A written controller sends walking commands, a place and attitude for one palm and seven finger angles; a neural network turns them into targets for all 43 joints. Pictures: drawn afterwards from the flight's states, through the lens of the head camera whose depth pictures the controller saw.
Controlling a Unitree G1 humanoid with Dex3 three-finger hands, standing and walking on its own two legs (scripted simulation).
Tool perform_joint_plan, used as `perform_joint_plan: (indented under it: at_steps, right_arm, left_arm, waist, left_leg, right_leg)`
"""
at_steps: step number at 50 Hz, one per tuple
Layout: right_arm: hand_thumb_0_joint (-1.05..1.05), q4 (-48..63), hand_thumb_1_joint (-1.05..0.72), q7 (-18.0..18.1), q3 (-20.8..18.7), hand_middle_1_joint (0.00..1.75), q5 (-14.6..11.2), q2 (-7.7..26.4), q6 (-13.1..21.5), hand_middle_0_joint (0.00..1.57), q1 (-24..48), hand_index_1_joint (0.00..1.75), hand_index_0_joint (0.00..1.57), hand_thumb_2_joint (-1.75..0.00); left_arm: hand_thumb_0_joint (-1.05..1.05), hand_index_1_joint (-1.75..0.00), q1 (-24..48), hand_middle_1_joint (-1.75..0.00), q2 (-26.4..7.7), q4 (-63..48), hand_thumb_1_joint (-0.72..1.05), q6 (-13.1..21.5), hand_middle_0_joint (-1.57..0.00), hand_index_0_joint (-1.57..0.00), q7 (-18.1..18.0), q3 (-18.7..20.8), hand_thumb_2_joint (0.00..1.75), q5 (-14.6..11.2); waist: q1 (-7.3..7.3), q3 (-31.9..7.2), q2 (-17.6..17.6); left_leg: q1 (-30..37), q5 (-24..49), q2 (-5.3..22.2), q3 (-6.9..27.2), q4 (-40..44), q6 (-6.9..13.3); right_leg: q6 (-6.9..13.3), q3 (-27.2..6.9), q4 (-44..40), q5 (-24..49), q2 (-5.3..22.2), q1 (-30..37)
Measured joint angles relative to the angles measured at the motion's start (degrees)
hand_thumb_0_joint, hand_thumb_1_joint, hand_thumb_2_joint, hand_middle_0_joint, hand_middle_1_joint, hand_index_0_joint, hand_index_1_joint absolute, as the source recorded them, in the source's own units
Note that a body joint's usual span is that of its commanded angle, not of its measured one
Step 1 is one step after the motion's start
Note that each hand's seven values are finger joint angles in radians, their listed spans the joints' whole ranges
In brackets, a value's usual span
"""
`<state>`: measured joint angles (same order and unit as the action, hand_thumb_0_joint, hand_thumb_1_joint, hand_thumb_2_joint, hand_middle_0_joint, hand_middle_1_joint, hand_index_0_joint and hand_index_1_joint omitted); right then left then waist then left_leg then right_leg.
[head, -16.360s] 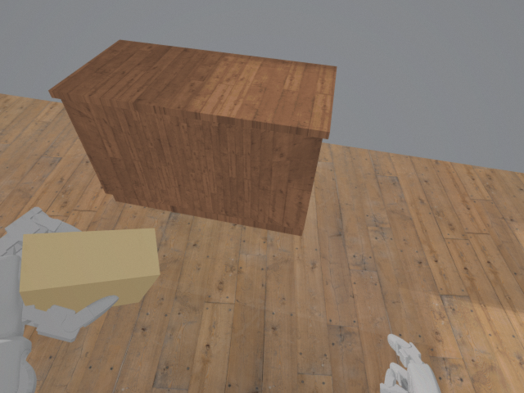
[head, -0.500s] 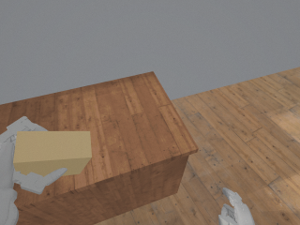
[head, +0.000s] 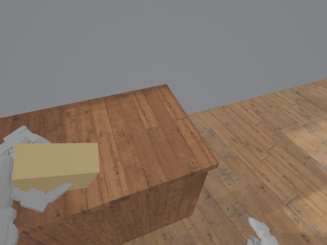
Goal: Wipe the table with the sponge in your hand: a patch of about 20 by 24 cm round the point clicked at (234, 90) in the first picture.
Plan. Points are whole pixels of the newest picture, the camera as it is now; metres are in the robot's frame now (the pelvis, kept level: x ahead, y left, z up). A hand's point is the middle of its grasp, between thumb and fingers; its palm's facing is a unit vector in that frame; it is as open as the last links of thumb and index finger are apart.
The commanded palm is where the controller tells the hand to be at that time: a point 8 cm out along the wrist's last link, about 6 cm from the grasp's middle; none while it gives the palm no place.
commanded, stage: come to a stop and stand still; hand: left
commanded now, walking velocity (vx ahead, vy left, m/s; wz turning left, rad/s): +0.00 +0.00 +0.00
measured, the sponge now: (69, 169) +0.22 +0.20 +0.14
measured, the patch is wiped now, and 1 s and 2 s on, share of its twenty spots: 0.00 0.00 0.00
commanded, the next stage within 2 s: look again from close up in 0.68 s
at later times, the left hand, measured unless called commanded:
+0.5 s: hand (20, 142) +0.26 +0.31 +0.16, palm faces +0.36 -0.84 -0.41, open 9.8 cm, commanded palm +0.20 +0.35 +0.18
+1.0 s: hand (26, 139) +0.27 +0.30 +0.17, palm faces +0.37 -0.87 -0.34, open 9.8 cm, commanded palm +0.20 +0.33 +0.18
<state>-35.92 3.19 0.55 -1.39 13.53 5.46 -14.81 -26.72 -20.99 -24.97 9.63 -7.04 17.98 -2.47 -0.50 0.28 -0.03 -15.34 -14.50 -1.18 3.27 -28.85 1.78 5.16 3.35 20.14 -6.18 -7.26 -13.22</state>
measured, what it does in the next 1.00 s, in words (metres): shifts its weight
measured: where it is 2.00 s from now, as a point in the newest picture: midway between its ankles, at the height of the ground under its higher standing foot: outside the picture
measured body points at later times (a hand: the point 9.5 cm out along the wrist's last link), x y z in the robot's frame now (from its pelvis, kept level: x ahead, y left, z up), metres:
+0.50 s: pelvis +0.05 +0.07 +0.00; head +0.07 +0.07 +0.45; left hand +0.24 +0.35 +0.18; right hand +0.22 -0.14 -0.08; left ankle +0.05 +0.12 -0.74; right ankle +0.06 -0.03 -0.74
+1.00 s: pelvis +0.03 +0.05 +0.00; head +0.05 +0.07 +0.45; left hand +0.24 +0.34 +0.18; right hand +0.21 -0.17 -0.06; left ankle +0.05 +0.12 -0.74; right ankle +0.06 -0.04 -0.74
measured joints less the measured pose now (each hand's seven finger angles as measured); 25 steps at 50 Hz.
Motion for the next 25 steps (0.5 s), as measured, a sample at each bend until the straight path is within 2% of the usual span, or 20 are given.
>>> perform_joint_plan:
  at_steps: [5,10,15,18,25]
  right_arm:
    - [0.01,0.28,-0.90,-0.12,0.28,0.30,0.12,-0.39,0.46,0.20,0.42,0.30,0.20,-0.90]
    - [0.01,0.37,-0.90,-0.31,0.81,0.30,0.29,-1.09,0.77,0.20,0.73,0.30,0.20,-0.90]
    - [0.01,0.81,-0.90,-0.33,1.43,0.30,0.75,-2.55,1.22,0.20,0.64,0.30,0.20,-0.90]
    - [0.01,1.26,-0.90,-0.56,1.56,0.30,1.01,-3.10,1.51,0.20,0.94,0.30,0.20,-0.90]
    - [0.01,2.10,-0.90,-1.28,1.14,0.30,1.08,-3.51,0.94,0.20,2.90,0.30,0.21,-0.90]
  left_arm:
    - [-0.01,-1.35,0.56,-1.35,-0.02,0.07,-0.47,0.35,-0.76,-0.77,-0.11,0.12,1.02,0.01]
    - [-0.01,-1.35,0.70,-1.35,0.02,0.28,-0.47,0.49,-0.76,-0.77,-0.03,0.53,1.02,0.08]
    - [-0.01,-1.35,1.33,-1.35,0.14,0.65,-0.47,0.52,-0.76,-0.77,0.11,1.16,1.02,1.02]
    - [-0.01,-1.35,2.25,-1.35,0.27,0.59,-0.47,0.87,-0.76,-0.77,0.36,1.34,1.02,1.29]
    - [-0.01,-1.35,0.99,-1.35,-0.24,-1.68,-0.47,0.68,-0.76,-0.77,1.24,1.50,1.02,0.09]
  waist:
    - [-0.06,-0.07,0.25]
    - [-0.22,-0.14,0.20]
    - [-0.84,0.29,-1.08]
    - [-1.02,1.08,-1.00]
    - [-0.62,2.64,-0.33]
  left_leg:
    - [0.03,0.91,-0.59,-0.76,-0.70,-0.11]
    - [0.34,1.87,-1.42,-1.51,-0.74,0.83]
    - [2.99,2.97,-3.33,-2.52,3.84,2.17]
    - [4.00,3.40,-4.19,-2.41,5.52,2.61]
    - [4.74,2.92,-5.11,-1.87,6.47,2.09]
  right_leg:
    - [-0.18,0.43,2.27,-1.36,1.20,-0.55]
    - [-1.11,0.29,3.91,-2.78,2.35,-0.86]
    - [-2.95,-1.14,3.68,-3.58,4.22,-0.24]
    - [-2.81,-1.26,2.98,-3.23,4.99,0.40]
    - [-3.31,-0.96,2.64,-4.61,5.93,1.10]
